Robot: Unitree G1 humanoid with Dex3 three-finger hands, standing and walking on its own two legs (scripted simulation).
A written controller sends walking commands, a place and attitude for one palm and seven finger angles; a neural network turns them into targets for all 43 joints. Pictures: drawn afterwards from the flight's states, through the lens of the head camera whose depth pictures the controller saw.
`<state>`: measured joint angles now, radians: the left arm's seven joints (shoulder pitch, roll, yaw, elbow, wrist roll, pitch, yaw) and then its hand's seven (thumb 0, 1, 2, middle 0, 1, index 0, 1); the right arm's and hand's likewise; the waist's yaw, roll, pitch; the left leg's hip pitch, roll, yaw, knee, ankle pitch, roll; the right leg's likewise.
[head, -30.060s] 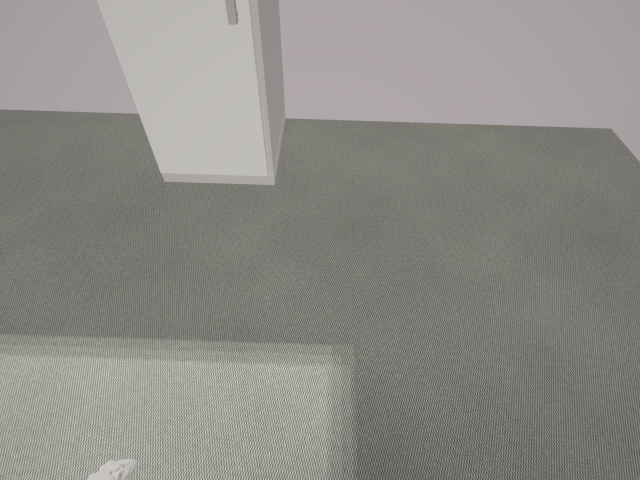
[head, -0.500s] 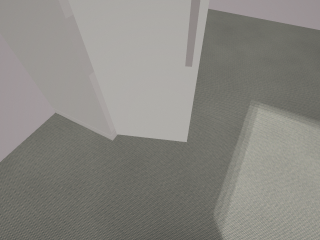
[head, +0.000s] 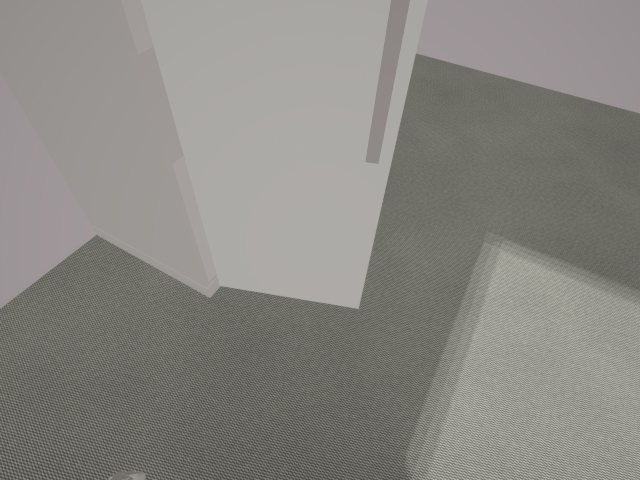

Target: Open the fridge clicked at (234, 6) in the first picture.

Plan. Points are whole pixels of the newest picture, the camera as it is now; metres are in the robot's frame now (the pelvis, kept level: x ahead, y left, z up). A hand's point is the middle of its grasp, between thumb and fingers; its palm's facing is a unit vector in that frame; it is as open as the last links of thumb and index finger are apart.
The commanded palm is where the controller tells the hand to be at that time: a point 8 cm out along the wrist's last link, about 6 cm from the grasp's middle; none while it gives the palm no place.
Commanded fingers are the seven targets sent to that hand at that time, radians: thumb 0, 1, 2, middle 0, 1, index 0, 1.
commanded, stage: let the arm hang, fingers relaxed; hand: right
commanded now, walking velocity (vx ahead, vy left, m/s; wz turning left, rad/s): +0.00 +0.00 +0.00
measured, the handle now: (393, 38) +0.73 -0.06 +0.22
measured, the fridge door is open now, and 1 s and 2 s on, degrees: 70 70 70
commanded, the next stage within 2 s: look to check the result in 0.18 s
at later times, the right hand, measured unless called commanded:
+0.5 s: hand out of the picture +0.09 -0.24 -0.16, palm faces -0.04 +0.94 -0.33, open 7.4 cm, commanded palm none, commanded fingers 0.00 -0.90 -0.90 0.20 0.30 0.20 0.30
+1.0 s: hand out of the picture +0.12 -0.23 -0.15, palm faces -0.03 +0.94 -0.33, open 7.4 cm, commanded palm none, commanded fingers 0.00 -0.90 -0.90 0.20 0.30 0.20 0.30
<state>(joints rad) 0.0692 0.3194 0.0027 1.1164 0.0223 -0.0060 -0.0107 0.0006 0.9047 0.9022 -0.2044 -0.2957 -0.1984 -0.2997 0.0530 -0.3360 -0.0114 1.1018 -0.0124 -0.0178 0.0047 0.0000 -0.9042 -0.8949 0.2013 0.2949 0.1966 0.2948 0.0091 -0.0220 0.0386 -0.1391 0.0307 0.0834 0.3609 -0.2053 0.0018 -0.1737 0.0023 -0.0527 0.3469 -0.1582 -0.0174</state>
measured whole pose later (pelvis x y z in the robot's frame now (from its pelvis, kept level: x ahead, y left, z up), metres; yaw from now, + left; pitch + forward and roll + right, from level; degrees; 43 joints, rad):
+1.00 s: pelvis +0.03 +0.01 +0.00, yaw +1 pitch -1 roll +0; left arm 0.08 0.33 0.00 1.12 0.02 -0.01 0.00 0.00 0.90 0.90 -0.20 -0.30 -0.20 -0.30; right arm 0.10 -0.32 -0.01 1.11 -0.01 -0.02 0.00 0.00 -0.90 -0.89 0.20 0.30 0.20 0.30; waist 0.01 0.00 0.04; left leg -0.06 0.01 0.08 0.30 -0.22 0.02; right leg -0.10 -0.02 -0.06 0.29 -0.18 0.01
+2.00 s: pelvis +0.02 +0.01 +0.00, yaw +1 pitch -1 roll +0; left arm 0.10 0.33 0.00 1.14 0.02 -0.01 0.00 0.00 0.90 0.90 -0.20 -0.30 -0.20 -0.30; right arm 0.12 -0.33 -0.01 1.13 -0.01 -0.02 0.00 0.00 -0.90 -0.89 0.20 0.30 0.20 0.30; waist 0.01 0.00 0.04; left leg -0.06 0.01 0.07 0.27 -0.19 0.01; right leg -0.10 -0.01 -0.06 0.28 -0.16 0.00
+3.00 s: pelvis +0.03 +0.01 +0.00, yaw +1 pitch -1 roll +0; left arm 0.09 0.34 0.00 1.14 0.01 -0.01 0.00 0.00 0.90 0.90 -0.20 -0.30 -0.20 -0.30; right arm 0.11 -0.34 -0.01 1.13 -0.01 -0.02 0.00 0.00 -0.90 -0.89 0.20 0.30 0.20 0.30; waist 0.01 0.00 0.04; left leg -0.06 0.02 0.07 0.27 -0.20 0.01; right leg -0.09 -0.01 -0.06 0.26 -0.15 0.00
